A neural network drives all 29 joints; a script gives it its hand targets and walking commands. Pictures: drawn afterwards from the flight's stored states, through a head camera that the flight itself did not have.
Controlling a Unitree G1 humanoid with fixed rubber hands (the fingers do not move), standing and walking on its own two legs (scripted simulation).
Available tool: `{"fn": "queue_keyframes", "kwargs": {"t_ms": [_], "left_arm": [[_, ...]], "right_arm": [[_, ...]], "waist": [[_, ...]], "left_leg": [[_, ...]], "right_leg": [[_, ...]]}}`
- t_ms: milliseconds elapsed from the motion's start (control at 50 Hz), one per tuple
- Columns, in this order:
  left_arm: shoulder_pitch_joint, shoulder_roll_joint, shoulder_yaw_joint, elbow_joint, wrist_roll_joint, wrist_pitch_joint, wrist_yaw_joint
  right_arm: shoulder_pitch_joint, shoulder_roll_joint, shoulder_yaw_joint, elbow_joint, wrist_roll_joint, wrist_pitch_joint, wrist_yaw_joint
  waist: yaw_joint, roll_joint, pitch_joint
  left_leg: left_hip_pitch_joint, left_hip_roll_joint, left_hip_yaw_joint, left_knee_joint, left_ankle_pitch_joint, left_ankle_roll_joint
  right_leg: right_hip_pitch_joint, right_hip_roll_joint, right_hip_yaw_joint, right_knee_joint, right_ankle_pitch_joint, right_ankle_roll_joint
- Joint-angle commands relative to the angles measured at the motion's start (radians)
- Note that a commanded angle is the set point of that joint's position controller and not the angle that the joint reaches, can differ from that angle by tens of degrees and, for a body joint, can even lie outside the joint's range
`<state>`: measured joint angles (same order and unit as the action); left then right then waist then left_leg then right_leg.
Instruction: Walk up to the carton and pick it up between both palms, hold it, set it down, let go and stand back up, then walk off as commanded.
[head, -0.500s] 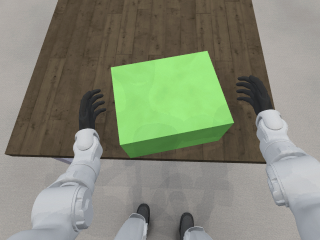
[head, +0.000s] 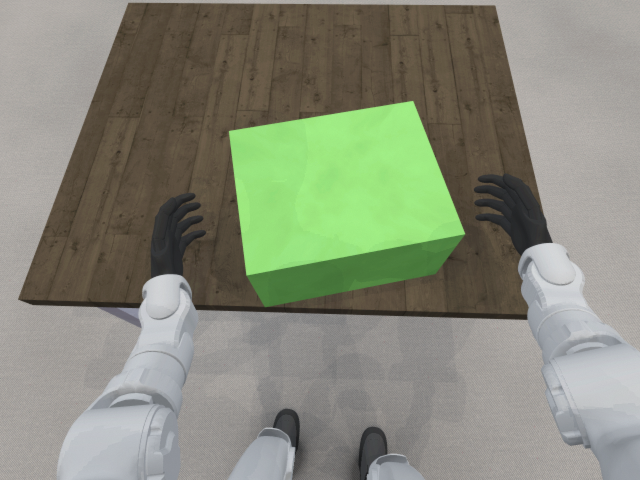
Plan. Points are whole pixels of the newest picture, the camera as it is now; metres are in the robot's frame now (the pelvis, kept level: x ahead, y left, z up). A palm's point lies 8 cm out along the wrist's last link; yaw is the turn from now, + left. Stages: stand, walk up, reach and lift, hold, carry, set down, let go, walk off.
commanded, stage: set down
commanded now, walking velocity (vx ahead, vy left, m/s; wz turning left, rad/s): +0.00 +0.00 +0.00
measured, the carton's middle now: (337, 206) +0.48 +0.05 -0.07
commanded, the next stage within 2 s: none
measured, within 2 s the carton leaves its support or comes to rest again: neither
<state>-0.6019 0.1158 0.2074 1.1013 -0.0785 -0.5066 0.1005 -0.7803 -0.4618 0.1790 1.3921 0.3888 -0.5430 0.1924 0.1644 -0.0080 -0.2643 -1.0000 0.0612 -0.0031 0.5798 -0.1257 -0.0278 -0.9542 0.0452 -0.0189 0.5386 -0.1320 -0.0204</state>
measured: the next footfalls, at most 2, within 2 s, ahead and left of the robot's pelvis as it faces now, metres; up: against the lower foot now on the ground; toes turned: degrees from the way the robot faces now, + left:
none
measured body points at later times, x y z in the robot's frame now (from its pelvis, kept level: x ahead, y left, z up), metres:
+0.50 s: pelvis +0.00 +0.00 +0.01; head +0.06 +0.00 +0.46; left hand +0.31 +0.25 +0.01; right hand +0.38 -0.24 +0.01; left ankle +0.05 +0.13 -0.71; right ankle +0.04 -0.11 -0.71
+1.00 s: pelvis +0.02 +0.00 +0.02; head +0.02 +0.00 +0.47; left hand +0.24 +0.25 -0.01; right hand +0.28 -0.28 +0.00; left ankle +0.05 +0.13 -0.71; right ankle +0.04 -0.11 -0.71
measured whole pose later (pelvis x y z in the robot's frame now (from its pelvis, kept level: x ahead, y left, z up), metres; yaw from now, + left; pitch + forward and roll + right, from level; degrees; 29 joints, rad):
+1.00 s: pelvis +0.02 +0.00 +0.02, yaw +1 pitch +9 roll -1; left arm 0.03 0.12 0.11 0.66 -0.10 -0.36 0.17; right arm -0.14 -0.48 0.17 1.17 0.47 -0.58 0.33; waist 0.07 -0.01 -0.17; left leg -0.51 0.06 0.00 0.58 -0.22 -0.03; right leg -0.47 0.04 -0.02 0.54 -0.23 -0.02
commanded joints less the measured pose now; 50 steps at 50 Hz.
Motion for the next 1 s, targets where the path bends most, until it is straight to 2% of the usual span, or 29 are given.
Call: {"fn": "queue_keyframes", "kwargs": {"t_ms": [0, 20, 60, 80, 200, 380, 440, 520, 580, 620, 640, 660, 720, 740, 760, 800, 820, 840, 980], "left_arm": [[-0.043, 0.087, -0.129, -0.230, -0.082, 0.001, 0.007], [-0.028, 0.083, -0.130, -0.242, -0.081, 0.007, 0.005], [-0.026, 0.087, -0.126, -0.248, -0.081, 0.009, 0.007], [0.006, 0.079, -0.134, -0.276, -0.077, 0.013, 0.008], [0.076, 0.063, -0.159, -0.327, -0.085, 0.023, 0.011], [0.113, 0.068, -0.209, -0.327, -0.105, 0.058, 0.028], [0.193, 0.054, -0.215, -0.413, -0.091, 0.071, 0.041], [0.237, 0.057, -0.196, -0.436, -0.076, 0.103, 0.045], [0.287, 0.052, -0.202, -0.497, -0.083, 0.109, 0.048], [0.318, 0.046, -0.198, -0.510, -0.073, 0.110, 0.049], [0.324, 0.048, -0.191, -0.483, -0.070, 0.113, 0.048], [0.341, 0.038, -0.198, -0.517, -0.072, 0.114, 0.050], [0.438, 0.020, -0.194, -0.569, -0.056, 0.120, 0.056], [0.468, 0.010, -0.193, -0.588, -0.051, 0.127, 0.057], [0.467, 0.013, -0.193, -0.568, -0.048, 0.129, 0.056], [0.525, -0.005, -0.195, -0.589, -0.040, 0.138, 0.059], [0.573, -0.012, -0.197, -0.630, -0.034, 0.140, 0.062], [0.570, -0.009, -0.196, -0.613, -0.035, 0.137, 0.060], [0.625, 0.002, -0.211, -0.663, -0.061, 0.100, 0.074]], "right_arm": [[-0.178, -0.206, -0.041, -0.170, 0.102, -0.047, 0.017], [-0.167, -0.210, -0.043, -0.171, 0.105, -0.046, 0.019], [-0.170, -0.213, -0.045, -0.174, 0.107, -0.048, 0.022], [-0.142, -0.220, -0.051, -0.180, 0.111, -0.053, 0.025], [-0.079, -0.228, -0.053, -0.209, 0.126, -0.062, 0.043], [0.038, -0.215, -0.038, -0.173, 0.149, -0.033, 0.083], [0.130, -0.223, -0.034, -0.196, 0.170, -0.041, 0.091], [0.170, -0.229, -0.050, -0.258, 0.157, -0.048, 0.097], [0.213, -0.229, -0.048, -0.340, 0.161, -0.059, 0.104], [0.259, -0.226, -0.048, -0.352, 0.160, -0.064, 0.107], [0.260, -0.222, -0.041, -0.346, 0.156, -0.062, 0.108], [0.282, -0.233, -0.054, -0.357, 0.156, -0.066, 0.113], [0.378, -0.233, -0.036, -0.359, 0.172, -0.072, 0.119], [0.407, -0.239, -0.040, -0.354, 0.174, -0.074, 0.122], [0.405, -0.236, -0.045, -0.344, 0.168, -0.073, 0.124], [0.449, -0.237, -0.045, -0.333, 0.172, -0.075, 0.133], [0.486, -0.245, -0.044, -0.345, 0.179, -0.082, 0.136], [0.485, -0.233, -0.045, -0.341, 0.171, -0.084, 0.138], [0.579, -0.211, -0.057, -0.426, 0.156, -0.103, 0.147]], "waist": [[-0.034, -0.100, -0.624], [-0.042, -0.104, -0.610], [-0.030, -0.106, -0.590], [-0.042, -0.097, -0.582], [-0.043, -0.095, -0.479], [-0.061, -0.087, -0.173], [-0.061, -0.063, -0.166], [-0.062, -0.076, -0.146], [-0.067, -0.083, -0.153], [-0.077, -0.084, -0.144], [-0.070, -0.087, -0.120], [-0.082, -0.078, -0.121], [-0.086, -0.066, -0.105], [-0.097, -0.065, -0.098], [-0.099, -0.063, -0.082], [-0.106, -0.050, -0.043], [-0.113, -0.044, -0.033], [-0.115, -0.049, -0.018], [-0.135, -0.062, 0.048]], "left_leg": [[0.478, -0.024, 0.026, 0.035, 0.244, 0.003], [0.481, -0.024, 0.026, 0.032, 0.240, 0.007], [0.496, -0.021, 0.019, 0.025, 0.224, 0.005], [0.517, -0.021, 0.011, 0.018, 0.231, 0.005], [0.551, -0.025, 0.001, -0.009, 0.158, 0.009], [0.554, -0.025, -0.020, -0.063, -0.094, 0.023], [0.622, -0.026, -0.022, -0.071, -0.051, 0.015], [0.608, -0.035, -0.006, -0.073, -0.031, 0.021], [0.613, -0.041, 0.004, -0.070, 0.025, 0.024], [0.611, -0.043, 0.003, -0.068, 0.038, 0.022], [0.596, -0.044, 0.005, -0.071, 0.023, 0.025], [0.608, -0.041, -0.002, -0.076, 0.016, 0.025], [0.647, -0.042, -0.009, -0.087, 0.036, 0.021], [0.664, -0.040, -0.012, -0.094, 0.044, 0.019], [0.651, -0.040, -0.013, -0.096, 0.030, 0.019], [0.662, -0.040, -0.018, -0.107, 0.016, 0.020], [0.687, -0.039, -0.022, -0.112, 0.030, 0.018], [0.673, -0.042, -0.021, -0.112, 0.009, 0.019], [0.687, -0.045, -0.025, -0.114, -0.106, 0.026]], "right_leg": [[0.418, 0.018, -0.004, 0.040, 0.073, 0.000], [0.426, 0.017, -0.004, 0.035, 0.077, 0.000], [0.430, 0.018, -0.001, 0.035, 0.047, 0.000], [0.442, 0.019, -0.007, 0.029, 0.064, -0.002], [0.468, 0.022, -0.007, 0.011, 0.003, -0.003], [0.506, 0.003, 0.018, -0.020, -0.235, -0.009], [0.559, 0.005, 0.011, -0.029, -0.183, -0.015], [0.603, -0.005, 0.026, -0.044, -0.192, -0.015], [0.646, -0.008, 0.025, -0.047, -0.131, -0.016], [0.669, -0.012, 0.032, -0.048, -0.108, -0.016], [0.663, -0.015, 0.036, -0.054, -0.131, -0.016], [0.664, -0.019, 0.035, -0.056, -0.129, -0.018], [0.689, -0.018, 0.032, -0.062, -0.085, -0.021], [0.693, -0.015, 0.027, -0.066, -0.065, -0.022], [0.688, -0.017, 0.029, -0.066, -0.081, -0.023], [0.677, -0.020, 0.030, -0.075, -0.098, -0.026], [0.685, -0.016, 0.023, -0.079, -0.067, -0.027], [0.676, -0.018, 0.028, -0.083, -0.094, -0.024], [0.630, -0.036, 0.046, -0.096, -0.188, -0.023]]}}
